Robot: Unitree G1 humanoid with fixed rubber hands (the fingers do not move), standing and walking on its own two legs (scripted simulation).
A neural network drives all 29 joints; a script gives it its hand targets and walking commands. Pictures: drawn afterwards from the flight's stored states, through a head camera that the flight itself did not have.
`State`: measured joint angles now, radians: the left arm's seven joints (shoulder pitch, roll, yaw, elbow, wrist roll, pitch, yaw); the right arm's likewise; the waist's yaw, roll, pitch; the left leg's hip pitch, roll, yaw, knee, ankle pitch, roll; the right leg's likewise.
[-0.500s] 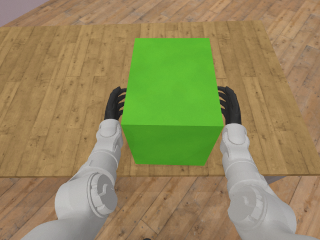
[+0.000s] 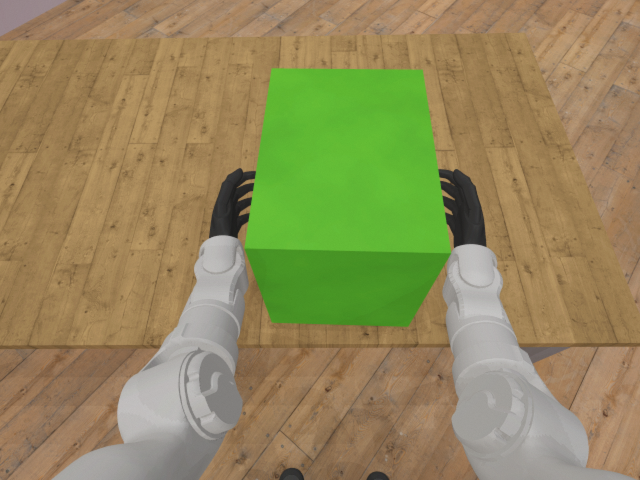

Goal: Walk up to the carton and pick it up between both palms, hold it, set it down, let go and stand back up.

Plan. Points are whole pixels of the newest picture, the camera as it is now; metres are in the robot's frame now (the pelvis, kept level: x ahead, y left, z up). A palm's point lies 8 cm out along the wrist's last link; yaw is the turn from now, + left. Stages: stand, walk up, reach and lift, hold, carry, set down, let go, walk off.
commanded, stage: set down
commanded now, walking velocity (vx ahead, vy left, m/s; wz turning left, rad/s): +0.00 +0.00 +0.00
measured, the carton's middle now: (343, 203) +0.50 +0.01 -0.05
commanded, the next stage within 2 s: none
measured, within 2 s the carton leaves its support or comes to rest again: neither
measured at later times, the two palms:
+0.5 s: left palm (227, 233) +0.42 +0.17 +0.00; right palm (465, 237) +0.41 -0.14 +0.01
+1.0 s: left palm (227, 235) +0.42 +0.17 +0.00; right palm (465, 239) +0.41 -0.14 +0.01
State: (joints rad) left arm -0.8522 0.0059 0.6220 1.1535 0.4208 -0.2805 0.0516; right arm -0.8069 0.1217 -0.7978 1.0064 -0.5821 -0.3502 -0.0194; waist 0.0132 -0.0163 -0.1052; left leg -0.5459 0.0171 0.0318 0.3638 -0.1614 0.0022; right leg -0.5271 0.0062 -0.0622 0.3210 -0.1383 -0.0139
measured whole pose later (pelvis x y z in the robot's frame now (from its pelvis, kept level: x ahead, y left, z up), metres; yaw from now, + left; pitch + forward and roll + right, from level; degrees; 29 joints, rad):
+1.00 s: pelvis -0.01 +0.00 +0.00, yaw +1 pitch +21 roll +0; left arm -0.84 -0.01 0.66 1.08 0.48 -0.29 0.03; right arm -0.82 0.15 -0.84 0.96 -0.61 -0.33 0.00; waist -0.01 -0.04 -0.10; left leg -0.59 0.02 0.02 0.38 -0.15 0.00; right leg -0.57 0.00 -0.07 0.34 -0.14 -0.02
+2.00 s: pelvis -0.04 -0.01 -0.06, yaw +0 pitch +34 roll -2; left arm -1.17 0.32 -0.16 1.51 -0.39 -0.31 0.02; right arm -1.14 -0.31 0.08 1.42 0.39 -0.25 0.01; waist 0.02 -0.02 -0.34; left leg -1.12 0.04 0.00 0.82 -0.30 -0.02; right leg -1.09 0.01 -0.09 0.78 -0.28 -0.04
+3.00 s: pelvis -0.04 -0.01 -0.02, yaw +0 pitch +19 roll -1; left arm -0.93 0.33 -0.07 1.27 -0.32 -0.15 0.02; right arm -0.93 -0.33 0.14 1.25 0.45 -0.12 -0.02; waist 0.04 -0.01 -0.23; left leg -0.68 0.04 0.02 0.57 -0.21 -0.01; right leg -0.66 0.02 -0.07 0.52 -0.18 -0.03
